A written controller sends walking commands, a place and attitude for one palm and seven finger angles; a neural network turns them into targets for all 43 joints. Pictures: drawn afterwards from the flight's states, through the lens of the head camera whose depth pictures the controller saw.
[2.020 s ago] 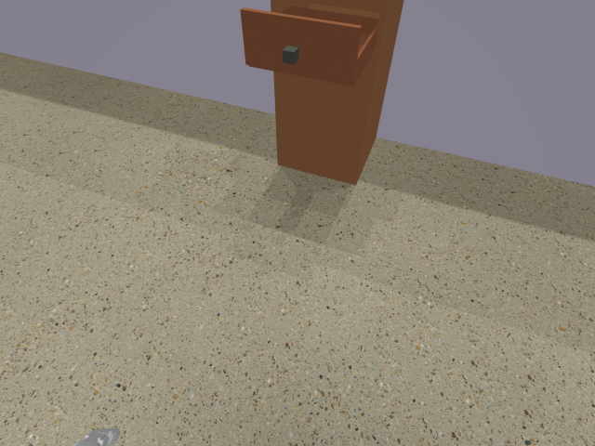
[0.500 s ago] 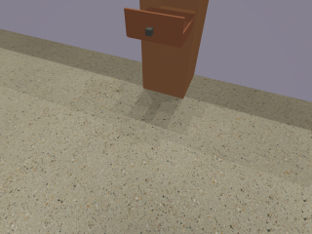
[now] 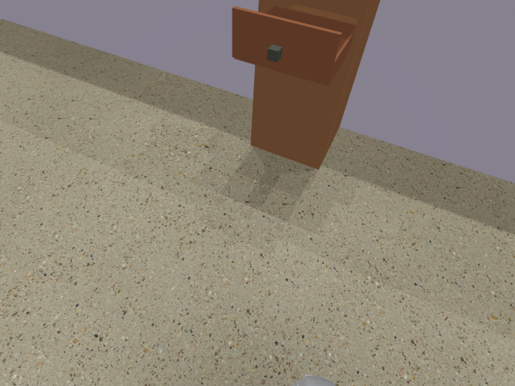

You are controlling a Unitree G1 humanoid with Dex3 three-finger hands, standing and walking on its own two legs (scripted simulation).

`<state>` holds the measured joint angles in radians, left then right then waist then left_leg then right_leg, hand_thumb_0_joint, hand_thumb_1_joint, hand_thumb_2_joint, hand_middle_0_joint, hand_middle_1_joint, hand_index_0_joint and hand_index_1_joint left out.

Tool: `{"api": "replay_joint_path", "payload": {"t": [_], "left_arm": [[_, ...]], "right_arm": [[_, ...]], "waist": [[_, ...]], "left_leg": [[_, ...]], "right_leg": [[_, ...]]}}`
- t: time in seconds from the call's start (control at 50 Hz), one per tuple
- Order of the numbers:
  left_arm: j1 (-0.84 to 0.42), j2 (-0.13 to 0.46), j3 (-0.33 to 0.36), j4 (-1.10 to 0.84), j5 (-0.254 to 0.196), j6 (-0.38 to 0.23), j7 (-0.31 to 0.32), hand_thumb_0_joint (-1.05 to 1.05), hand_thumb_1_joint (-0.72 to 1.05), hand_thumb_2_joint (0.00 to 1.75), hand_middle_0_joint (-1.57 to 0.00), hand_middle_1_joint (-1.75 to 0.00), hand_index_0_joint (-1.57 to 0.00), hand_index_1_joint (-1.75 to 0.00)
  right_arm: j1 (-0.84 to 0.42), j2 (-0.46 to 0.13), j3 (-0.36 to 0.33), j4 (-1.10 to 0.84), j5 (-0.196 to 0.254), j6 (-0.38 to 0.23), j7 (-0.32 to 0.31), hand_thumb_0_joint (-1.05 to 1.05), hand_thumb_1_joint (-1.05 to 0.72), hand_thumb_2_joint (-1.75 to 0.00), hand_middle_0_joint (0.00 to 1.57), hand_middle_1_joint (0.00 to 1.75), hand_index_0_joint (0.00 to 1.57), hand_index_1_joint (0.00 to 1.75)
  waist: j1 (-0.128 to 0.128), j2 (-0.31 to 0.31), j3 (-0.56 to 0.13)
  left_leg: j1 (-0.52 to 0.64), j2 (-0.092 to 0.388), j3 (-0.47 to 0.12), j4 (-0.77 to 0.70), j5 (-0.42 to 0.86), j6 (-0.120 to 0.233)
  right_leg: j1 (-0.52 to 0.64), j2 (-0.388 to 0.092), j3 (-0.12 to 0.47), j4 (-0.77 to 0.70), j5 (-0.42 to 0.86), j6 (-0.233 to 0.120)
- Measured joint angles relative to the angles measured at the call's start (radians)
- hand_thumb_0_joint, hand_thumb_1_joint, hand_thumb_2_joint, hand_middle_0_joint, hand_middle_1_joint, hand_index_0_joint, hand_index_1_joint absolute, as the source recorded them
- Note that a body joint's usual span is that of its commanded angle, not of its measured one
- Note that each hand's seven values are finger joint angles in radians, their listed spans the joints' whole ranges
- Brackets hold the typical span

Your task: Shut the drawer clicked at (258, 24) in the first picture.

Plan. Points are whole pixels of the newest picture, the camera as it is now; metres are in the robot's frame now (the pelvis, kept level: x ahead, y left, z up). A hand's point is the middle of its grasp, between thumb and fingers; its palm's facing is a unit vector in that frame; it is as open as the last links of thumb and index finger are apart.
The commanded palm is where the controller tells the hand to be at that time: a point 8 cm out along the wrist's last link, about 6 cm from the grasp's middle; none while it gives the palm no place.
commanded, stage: walk to a spot facing it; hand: left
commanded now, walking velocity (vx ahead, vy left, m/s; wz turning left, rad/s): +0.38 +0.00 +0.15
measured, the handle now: (276, 51) +1.13 -0.03 -0.02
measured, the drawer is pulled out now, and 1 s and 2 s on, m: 0.28 0.28 0.28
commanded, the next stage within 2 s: turn to face it in 0.86 s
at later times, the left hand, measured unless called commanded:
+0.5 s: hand (180, 349) +0.22 +0.15 -0.17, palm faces +0.18 -0.96 -0.22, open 7.1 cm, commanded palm none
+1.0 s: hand (170, 257) +0.41 +0.20 -0.17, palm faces +0.26 -0.95 -0.19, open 7.3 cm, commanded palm none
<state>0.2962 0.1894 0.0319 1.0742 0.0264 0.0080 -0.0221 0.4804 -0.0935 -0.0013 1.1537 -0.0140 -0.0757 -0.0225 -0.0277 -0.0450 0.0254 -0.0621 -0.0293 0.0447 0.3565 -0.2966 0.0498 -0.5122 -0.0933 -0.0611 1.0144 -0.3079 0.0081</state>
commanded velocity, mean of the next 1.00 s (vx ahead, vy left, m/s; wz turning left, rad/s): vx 0.32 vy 0.00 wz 0.13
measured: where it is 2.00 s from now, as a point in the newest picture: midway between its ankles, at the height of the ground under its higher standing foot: (242, 318)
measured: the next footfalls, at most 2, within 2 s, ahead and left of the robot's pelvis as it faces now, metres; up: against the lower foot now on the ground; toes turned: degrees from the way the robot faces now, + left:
right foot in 0.22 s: +0.25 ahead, -0.15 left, +0.00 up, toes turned -6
left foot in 0.68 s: +0.41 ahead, +0.11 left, +0.00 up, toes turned +19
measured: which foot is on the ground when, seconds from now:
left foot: down 0.00-0.24, up 0.26-0.66, down 0.68-1.00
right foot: up 0.00-0.20, down 0.22-0.68, up 0.70-1.00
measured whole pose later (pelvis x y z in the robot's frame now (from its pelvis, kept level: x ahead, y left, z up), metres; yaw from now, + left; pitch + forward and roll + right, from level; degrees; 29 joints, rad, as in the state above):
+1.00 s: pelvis +0.41 +0.02 +0.00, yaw +12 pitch -1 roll +1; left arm 0.24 0.17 0.05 1.04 0.03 0.00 0.00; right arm 0.32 -0.17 -0.04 1.08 -0.02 -0.06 -0.02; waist 0.00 -0.03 0.04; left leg -0.11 -0.03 0.13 0.36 -0.23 0.05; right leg -0.52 -0.14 -0.08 0.84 -0.24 0.03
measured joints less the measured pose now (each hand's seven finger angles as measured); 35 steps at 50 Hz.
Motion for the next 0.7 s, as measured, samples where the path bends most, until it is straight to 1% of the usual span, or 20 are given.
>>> {"api": "replay_joint_path", "payload": {"t": [0.04, 0.1, 0.16, 0.2, 0.22, 0.24, 0.26, 0.3, 0.32, 0.34, 0.36, 0.4, 0.44, 0.48, 0.54, 0.6, 0.64, 0.66, 0.68, 0.7], "left_arm": [[-0.032, -0.004, 0.007, -0.016, 0.001, -0.001, 0.005, 0.02, 0.92, 0.9, -0.2, -0.3, -0.2, -0.3], [-0.082, -0.002, 0.015, -0.036, -0.004, -0.005, 0.002, 0.02, 0.93, 0.9, -0.2, -0.3, -0.2, -0.3], [-0.133, -0.003, 0.021, -0.055, -0.006, -0.012, -0.001, 0.02, 0.93, 0.9, -0.2, -0.3, -0.2, -0.3], [-0.162, -0.006, 0.022, -0.072, -0.006, -0.024, -0.003, 0.02, 0.92, 0.9, -0.2, -0.3, -0.2, -0.3], [-0.173, -0.005, 0.021, -0.083, -0.004, -0.037, -0.003, 0.02, 0.92, 0.9, -0.2, -0.3, -0.2, -0.3], [-0.186, -0.007, 0.022, -0.093, 0.0, -0.056, -0.001, 0.01, 0.92, 0.9, -0.2, -0.3, -0.2, -0.3], [-0.196, -0.012, 0.022, -0.1, -0.001, -0.073, 0.003, 0.01, 0.92, 0.9, -0.2, -0.3, -0.2, -0.3], [-0.193, -0.023, 0.018, -0.107, -0.005, -0.089, 0.009, 0.01, 0.91, 0.9, -0.2, -0.3, -0.2, -0.3], [-0.182, -0.029, 0.016, -0.105, -0.004, -0.09, 0.014, 0.01, 0.91, 0.9, -0.2, -0.3, -0.2, -0.3], [-0.167, -0.035, 0.015, -0.098, -0.002, -0.09, 0.02, 0.01, 0.91, 0.9, -0.2, -0.3, -0.2, -0.3], [-0.148, -0.041, 0.013, -0.089, 0.0, -0.089, 0.024, 0.01, 0.91, 0.9, -0.2, -0.3, -0.2, -0.3], [-0.107, -0.045, 0.028, -0.075, -0.005, -0.092, 0.042, 0.0, 0.93, 0.9, -0.21, -0.3, -0.2, -0.3], [-0.068, -0.027, 0.033, -0.059, 0.0, -0.091, 0.046, -0.01, 0.95, 0.9, -0.21, -0.3, -0.2, -0.3], [-0.029, -0.012, 0.029, -0.039, 0.004, -0.087, 0.042, -0.01, 0.95, 0.9, -0.21, -0.3, -0.2, -0.3], [0.024, 0.003, 0.019, -0.01, 0.006, -0.081, 0.034, -0.01, 0.94, 0.9, -0.21, -0.3, -0.2, -0.3], [0.072, 0.01, 0.012, 0.012, 0.007, -0.074, 0.029, 0.0, 0.93, 0.9, -0.2, -0.3, -0.2, -0.3], [0.104, 0.013, 0.011, 0.026, 0.006, -0.068, 0.027, 0.0, 0.92, 0.9, -0.2, -0.3, -0.2, -0.3], [0.123, 0.014, 0.01, 0.032, 0.004, -0.065, 0.026, 0.0, 0.92, 0.9, -0.2, -0.3, -0.2, -0.3], [0.143, 0.009, 0.01, 0.037, 0.0, -0.06, 0.024, 0.0, 0.92, 0.9, -0.2, -0.3, -0.2, -0.3], [0.145, 0.01, 0.009, 0.046, -0.003, -0.049, 0.02, 0.01, 0.92, 0.9, -0.2, -0.3, -0.2, -0.3]], "right_arm": [[0.021, 0.015, -0.002, 0.018, 0.0, -0.001, -0.002, 0.01, -0.9, -0.9, 0.21, 0.3, 0.2, 0.3], [0.038, 0.024, -0.009, 0.035, -0.004, 0.001, -0.003, 0.01, -0.9, -0.9, 0.21, 0.3, 0.2, 0.3], [0.043, 0.017, -0.017, 0.043, -0.009, 0.002, -0.003, 0.01, -0.9, -0.9, 0.21, 0.3, 0.2, 0.3], [0.046, 0.006, -0.022, 0.045, -0.01, 0.004, -0.003, 0.01, -0.9, -0.9, 0.21, 0.3, 0.2, 0.3], [0.051, 0.003, -0.024, 0.045, -0.009, 0.004, -0.003, 0.01, -0.9, -0.9, 0.21, 0.3, 0.2, 0.3], [0.049, 0.0, -0.026, 0.046, -0.004, 0.008, 0.0, 0.01, -0.9, -0.9, 0.21, 0.3, 0.2, 0.3], [0.033, -0.007, -0.027, 0.045, 0.0, 0.016, 0.003, 0.01, -0.9, -0.9, 0.21, 0.3, 0.2, 0.3], [-0.009, -0.028, -0.037, 0.037, 0.004, 0.031, 0.009, 0.01, -0.9, -0.9, 0.21, 0.3, 0.2, 0.3], [-0.034, -0.041, -0.044, 0.027, 0.002, 0.036, 0.011, 0.01, -0.9, -0.9, 0.21, 0.3, 0.2, 0.3], [-0.062, -0.055, -0.05, 0.014, -0.001, 0.041, 0.013, 0.01, -0.9, -0.9, 0.21, 0.3, 0.2, 0.3], [-0.091, -0.068, -0.056, -0.003, -0.005, 0.045, 0.014, 0.01, -0.9, -0.9, 0.2, 0.3, 0.2, 0.3], [-0.147, -0.089, -0.066, -0.043, -0.009, 0.05, 0.016, 0.01, -0.91, -0.9, 0.2, 0.3, 0.2, 0.3], [-0.198, -0.102, -0.074, -0.082, -0.012, 0.053, 0.022, 0.01, -0.91, -0.9, 0.2, 0.3, 0.19, 0.3], [-0.247, -0.112, -0.077, -0.116, -0.013, 0.055, 0.03, 0.01, -0.91, -0.9, 0.2, 0.3, 0.19, 0.3], [-0.31, -0.118, -0.076, -0.154, -0.012, 0.051, 0.046, 0.01, -0.91, -0.9, 0.2, 0.3, 0.19, 0.3], [-0.355, -0.119, -0.067, -0.176, -0.01, 0.047, 0.056, 0.01, -0.91, -0.9, 0.2, 0.3, 0.19, 0.3], [-0.374, -0.116, -0.059, -0.186, -0.011, 0.04, 0.059, 0.01, -0.91, -0.9, 0.2, 0.3, 0.19, 0.3], [-0.379, -0.115, -0.053, -0.193, -0.013, 0.033, 0.059, 0.01, -0.91, -0.9, 0.2, 0.3, 0.19, 0.3], [-0.381, -0.118, -0.049, -0.202, -0.016, 0.022, 0.058, 0.01, -0.91, -0.9, 0.2, 0.3, 0.19, 0.3], [-0.385, -0.113, -0.047, -0.206, -0.017, 0.011, 0.052, 0.0, -0.91, -0.9, 0.2, 0.3, 0.19, 0.3]], "waist": [[-0.004, 0.007, 0.011], [-0.016, 0.019, 0.026], [-0.033, 0.031, 0.037], [-0.041, 0.045, 0.042], [-0.042, 0.049, 0.043], [-0.038, 0.052, 0.047], [-0.035, 0.059, 0.054], [-0.024, 0.068, 0.055], [-0.019, 0.07, 0.048], [-0.015, 0.072, 0.04], [-0.014, 0.073, 0.03], [-0.011, 0.073, 0.009], [-0.004, 0.069, -0.01], [0.005, 0.064, -0.021], [0.027, 0.053, -0.02], [0.056, 0.043, -0.008], [0.072, 0.033, 0.003], [0.076, 0.026, 0.008], [0.078, 0.033, 0.008], [0.073, 0.025, 0.018]], "left_leg": [[0.034, 0.001, -0.011, -0.036, 0.0, -0.005], [0.079, 0.008, -0.021, -0.059, -0.021, -0.017], [0.121, 0.018, -0.027, -0.058, -0.064, -0.034], [0.136, 0.034, -0.036, -0.017, -0.115, -0.049], [0.126, 0.041, -0.045, 0.041, -0.155, -0.054], [0.084, 0.048, -0.048, 0.161, -0.196, -0.049], [0.013, 0.053, -0.058, 0.346, -0.217, -0.037], [-0.137, 0.058, -0.06, 0.684, -0.188, -0.012], [-0.205, 0.067, -0.049, 0.792, -0.153, -0.006], [-0.267, 0.08, -0.036, 0.855, -0.115, -0.005], [-0.322, 0.093, -0.024, 0.882, -0.081, -0.008], [-0.414, 0.117, -0.009, 0.865, -0.029, -0.02], [-0.476, 0.138, 0.007, 0.79, 0.015, -0.034], [-0.506, 0.152, 0.021, 0.686, 0.057, -0.045], [-0.498, 0.156, 0.039, 0.508, 0.094, -0.05], [-0.456, 0.141, 0.057, 0.382, 0.089, -0.039], [-0.403, 0.12, 0.076, 0.307, 0.072, -0.026], [-0.364, 0.105, 0.089, 0.26, 0.072, -0.017], [-0.334, 0.1, 0.087, 0.222, 0.095, 0.003], [-0.34, 0.088, 0.089, 0.255, 0.101, 0.016]], "right_leg": [[-0.033, -0.012, -0.004, -0.064, 0.033, 0.006], [-0.045, -0.021, -0.015, -0.199, 0.072, 0.006], [-0.024, -0.011, -0.029, -0.305, 0.091, -0.006], [0.024, 0.01, -0.046, -0.379, 0.095, -0.021], [0.064, 0.02, -0.055, -0.42, 0.104, -0.03], [0.079, 0.021, -0.066, -0.423, 0.158, -0.041], [0.079, 0.02, -0.082, -0.383, 0.147, -0.047], [0.112, 0.022, -0.106, -0.356, 0.08, -0.051], [0.139, 0.024, -0.115, -0.37, 0.06, -0.05], [0.167, 0.027, -0.124, -0.393, 0.053, -0.048], [0.194, 0.029, -0.133, -0.421, 0.055, -0.043], [0.246, 0.036, -0.149, -0.479, 0.057, -0.042], [0.292, 0.041, -0.163, -0.53, 0.057, -0.042], [0.335, 0.045, -0.174, -0.573, 0.053, -0.037], [0.396, 0.045, -0.186, -0.609, 0.032, -0.023], [0.456, 0.038, -0.201, -0.617, -0.009, 0.0], [0.488, 0.021, -0.209, -0.593, -0.053, 0.021], [0.492, 0.006, -0.209, -0.552, -0.087, 0.031], [0.468, -0.007, -0.206, -0.465, -0.125, 0.031], [0.417, -0.022, -0.172, -0.318, -0.164, 0.025]]}}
